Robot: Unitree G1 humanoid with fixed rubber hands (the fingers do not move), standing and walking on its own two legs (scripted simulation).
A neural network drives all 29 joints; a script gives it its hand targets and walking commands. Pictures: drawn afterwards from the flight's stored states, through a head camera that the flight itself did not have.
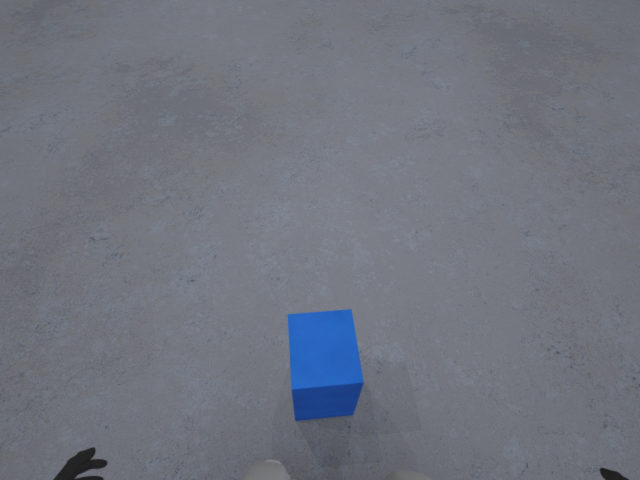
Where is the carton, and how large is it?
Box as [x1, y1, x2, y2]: [288, 309, 363, 420]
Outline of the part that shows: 351,309 288,314 291,387 295,420 348,415 353,413 363,381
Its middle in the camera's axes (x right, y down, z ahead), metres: +0.00 +0.37 +1.07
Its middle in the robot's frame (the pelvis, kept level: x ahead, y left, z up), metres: +0.46 +0.00 -0.59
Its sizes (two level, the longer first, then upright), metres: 0.192 0.169 0.288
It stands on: the floor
